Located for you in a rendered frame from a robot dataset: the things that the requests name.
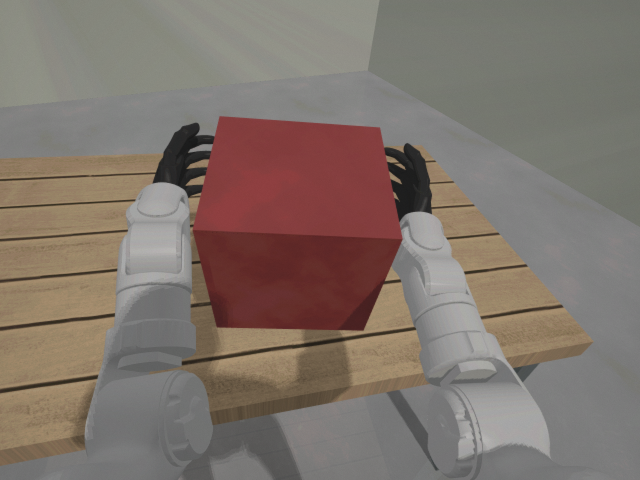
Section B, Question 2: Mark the robot right forearm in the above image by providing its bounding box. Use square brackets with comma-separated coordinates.
[391, 212, 550, 452]

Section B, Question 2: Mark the robot left forearm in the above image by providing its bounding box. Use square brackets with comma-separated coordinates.
[85, 182, 196, 457]

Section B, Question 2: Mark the table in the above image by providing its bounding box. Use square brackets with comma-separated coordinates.
[0, 145, 594, 471]

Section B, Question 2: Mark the right robot hand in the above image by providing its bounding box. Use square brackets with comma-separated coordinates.
[384, 143, 432, 222]

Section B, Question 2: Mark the right robot upper arm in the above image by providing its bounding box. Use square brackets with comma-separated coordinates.
[427, 382, 615, 480]

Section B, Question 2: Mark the carton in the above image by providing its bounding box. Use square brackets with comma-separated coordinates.
[193, 116, 403, 331]

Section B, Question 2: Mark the left robot upper arm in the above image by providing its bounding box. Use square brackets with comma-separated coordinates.
[35, 370, 213, 480]

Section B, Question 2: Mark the left robot hand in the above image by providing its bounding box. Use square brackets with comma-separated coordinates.
[152, 123, 215, 198]

